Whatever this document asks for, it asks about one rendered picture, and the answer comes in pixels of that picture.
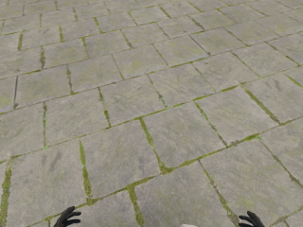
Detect robot left hand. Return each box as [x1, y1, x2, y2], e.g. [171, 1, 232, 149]
[53, 206, 81, 227]

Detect robot right hand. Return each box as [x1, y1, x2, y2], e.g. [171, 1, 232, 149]
[239, 211, 265, 227]

